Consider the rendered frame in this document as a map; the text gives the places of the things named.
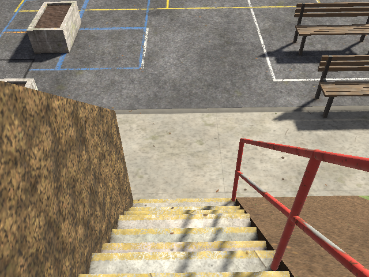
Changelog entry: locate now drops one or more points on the stairs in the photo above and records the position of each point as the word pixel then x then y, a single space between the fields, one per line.
pixel 184 238

